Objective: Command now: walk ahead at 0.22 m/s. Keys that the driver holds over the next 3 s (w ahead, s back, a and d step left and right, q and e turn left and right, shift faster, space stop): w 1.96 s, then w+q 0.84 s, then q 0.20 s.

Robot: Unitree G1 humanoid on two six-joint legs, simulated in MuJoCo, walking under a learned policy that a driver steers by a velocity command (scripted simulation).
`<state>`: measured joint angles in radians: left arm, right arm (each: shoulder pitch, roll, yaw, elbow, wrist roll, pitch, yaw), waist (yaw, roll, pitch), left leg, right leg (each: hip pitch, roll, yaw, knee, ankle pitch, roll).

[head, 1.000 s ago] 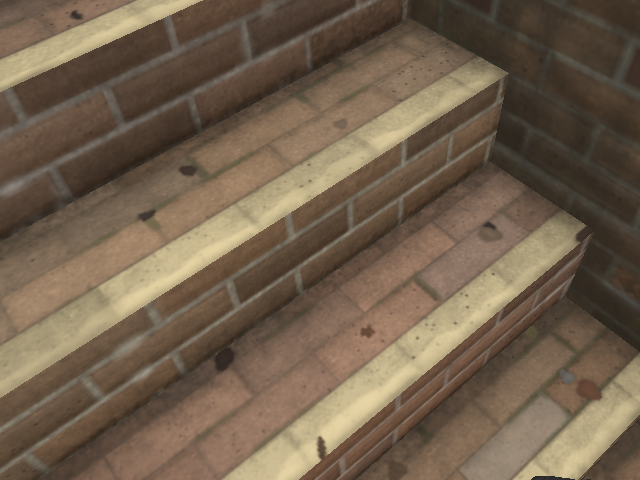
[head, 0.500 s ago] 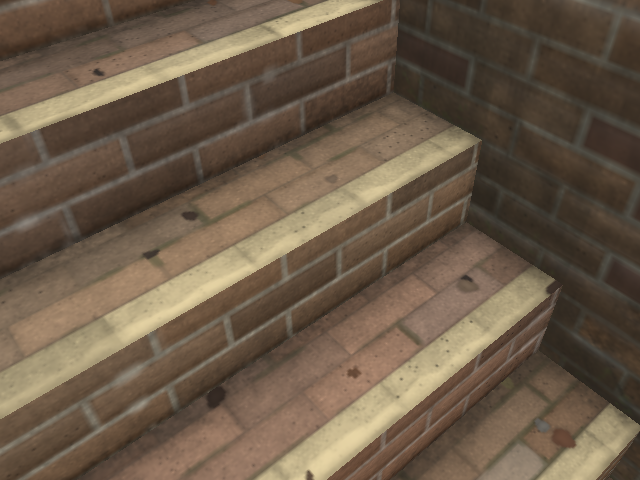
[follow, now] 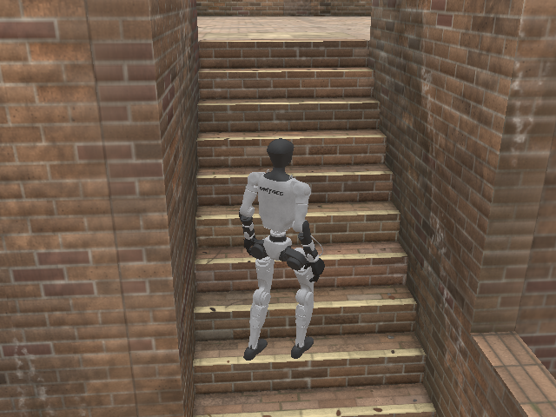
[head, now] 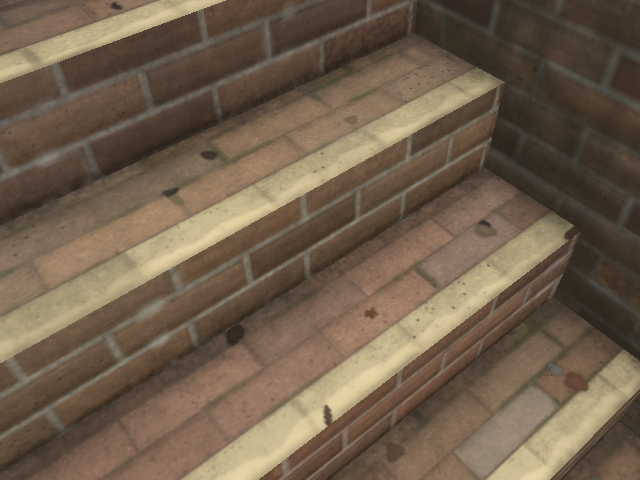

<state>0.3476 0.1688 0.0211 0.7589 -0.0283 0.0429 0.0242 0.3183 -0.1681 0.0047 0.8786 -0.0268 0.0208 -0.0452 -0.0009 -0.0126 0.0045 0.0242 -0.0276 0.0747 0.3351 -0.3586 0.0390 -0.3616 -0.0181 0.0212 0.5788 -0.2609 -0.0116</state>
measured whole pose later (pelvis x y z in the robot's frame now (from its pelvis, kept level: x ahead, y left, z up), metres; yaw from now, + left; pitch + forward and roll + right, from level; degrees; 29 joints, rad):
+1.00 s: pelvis +0.11 -0.01 +0.11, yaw +0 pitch +2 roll +1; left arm 0.21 0.19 -0.02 0.73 -0.05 0.01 -0.02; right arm 0.27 -0.14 0.01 0.84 0.00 -0.01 -0.08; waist -0.04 0.00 -0.06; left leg -0.79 -0.04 -0.07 1.21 -0.56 0.11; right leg -0.48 -0.07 -0.05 1.03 -0.09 -0.02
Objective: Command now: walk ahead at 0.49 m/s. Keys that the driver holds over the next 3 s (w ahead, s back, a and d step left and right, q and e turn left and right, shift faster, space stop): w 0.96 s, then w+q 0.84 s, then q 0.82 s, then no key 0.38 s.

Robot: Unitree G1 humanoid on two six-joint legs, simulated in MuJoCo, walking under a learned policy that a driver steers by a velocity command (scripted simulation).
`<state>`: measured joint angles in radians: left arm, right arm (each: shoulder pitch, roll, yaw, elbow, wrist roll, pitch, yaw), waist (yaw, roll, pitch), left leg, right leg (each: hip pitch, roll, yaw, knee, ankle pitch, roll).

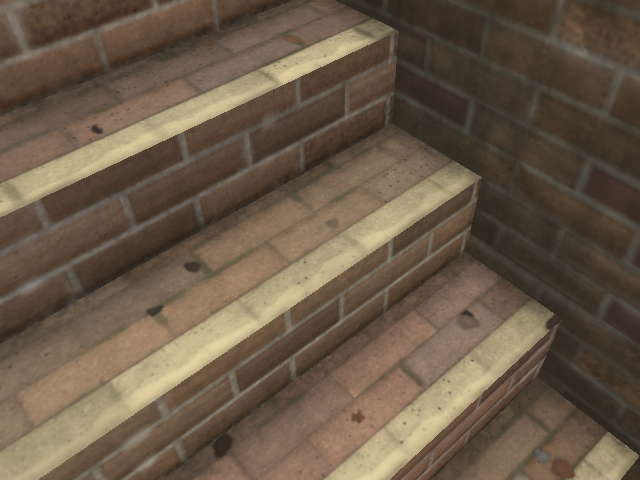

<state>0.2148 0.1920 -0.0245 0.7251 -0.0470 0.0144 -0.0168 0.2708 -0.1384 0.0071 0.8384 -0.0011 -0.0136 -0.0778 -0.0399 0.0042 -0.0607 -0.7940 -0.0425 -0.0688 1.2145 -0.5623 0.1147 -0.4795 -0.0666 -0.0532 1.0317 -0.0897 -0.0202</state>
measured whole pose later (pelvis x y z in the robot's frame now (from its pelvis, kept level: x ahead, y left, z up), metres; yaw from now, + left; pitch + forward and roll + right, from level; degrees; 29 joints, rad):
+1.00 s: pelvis +0.13 -0.06 +0.05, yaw -1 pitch +3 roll -1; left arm 0.16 0.13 -0.04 0.71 -0.03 -0.03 -0.03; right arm 0.46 -0.13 0.00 0.84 0.01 -0.05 -0.06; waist -0.12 0.01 -0.10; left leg -0.44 0.05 -0.09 0.94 -0.57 0.05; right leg -0.63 -0.05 -0.07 1.08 -0.28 0.02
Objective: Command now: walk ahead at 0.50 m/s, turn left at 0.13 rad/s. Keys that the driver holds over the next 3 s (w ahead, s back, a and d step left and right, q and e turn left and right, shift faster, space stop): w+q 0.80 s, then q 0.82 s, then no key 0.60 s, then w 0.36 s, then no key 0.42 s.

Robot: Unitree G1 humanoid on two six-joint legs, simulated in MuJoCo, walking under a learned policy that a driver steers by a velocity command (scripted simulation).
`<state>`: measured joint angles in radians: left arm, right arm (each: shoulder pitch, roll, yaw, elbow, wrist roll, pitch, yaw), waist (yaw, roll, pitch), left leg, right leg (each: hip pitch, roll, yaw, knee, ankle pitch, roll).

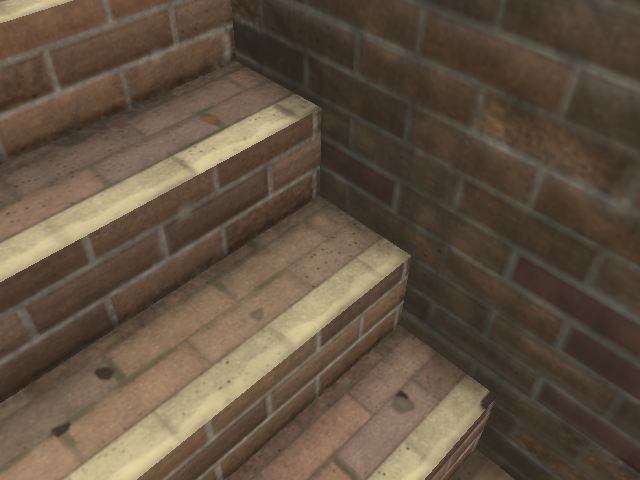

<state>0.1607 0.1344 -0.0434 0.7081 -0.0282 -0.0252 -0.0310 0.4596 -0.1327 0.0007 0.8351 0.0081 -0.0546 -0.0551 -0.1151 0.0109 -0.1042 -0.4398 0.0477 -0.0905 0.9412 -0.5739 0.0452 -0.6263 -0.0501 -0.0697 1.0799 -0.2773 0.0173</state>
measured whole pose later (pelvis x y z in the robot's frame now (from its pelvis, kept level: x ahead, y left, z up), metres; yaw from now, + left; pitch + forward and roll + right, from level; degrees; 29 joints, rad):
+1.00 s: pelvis +0.24 -0.11 +0.05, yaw +32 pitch +3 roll -1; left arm 0.53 0.10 -0.03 0.98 0.08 -0.01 0.03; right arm -0.06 -0.06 0.11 0.54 0.04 -0.03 -0.01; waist 0.07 0.05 -0.04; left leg -1.39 0.06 -0.06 2.23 -0.06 0.00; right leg -0.21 -0.11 -0.20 0.48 -0.29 0.03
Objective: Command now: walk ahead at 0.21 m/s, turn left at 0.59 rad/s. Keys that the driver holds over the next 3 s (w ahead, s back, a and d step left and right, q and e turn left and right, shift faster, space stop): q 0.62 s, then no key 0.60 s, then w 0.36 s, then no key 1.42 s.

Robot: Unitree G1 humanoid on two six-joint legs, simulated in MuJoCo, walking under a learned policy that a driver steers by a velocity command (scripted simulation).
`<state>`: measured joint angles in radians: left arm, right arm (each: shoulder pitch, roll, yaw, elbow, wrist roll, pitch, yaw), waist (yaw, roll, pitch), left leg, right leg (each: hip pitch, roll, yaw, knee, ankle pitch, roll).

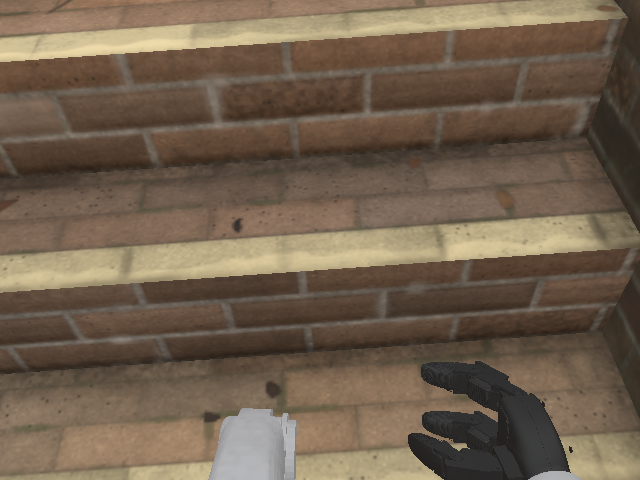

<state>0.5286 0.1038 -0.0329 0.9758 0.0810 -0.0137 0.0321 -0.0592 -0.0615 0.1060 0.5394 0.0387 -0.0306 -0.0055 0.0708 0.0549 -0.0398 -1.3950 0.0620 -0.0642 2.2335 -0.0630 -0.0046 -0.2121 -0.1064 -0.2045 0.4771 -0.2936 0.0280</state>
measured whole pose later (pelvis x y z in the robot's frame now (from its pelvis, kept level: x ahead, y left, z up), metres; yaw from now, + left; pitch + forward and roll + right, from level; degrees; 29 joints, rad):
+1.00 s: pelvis +0.20 +0.04 +0.20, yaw +27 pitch +1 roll -1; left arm 0.37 0.10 0.00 0.67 0.03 0.07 0.08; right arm 0.06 -0.12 0.02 0.68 0.05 0.03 -0.01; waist 0.07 0.08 0.00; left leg -0.46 0.06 0.00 0.83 -0.34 -0.10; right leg -0.11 -0.01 -0.11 0.43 -0.33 -0.01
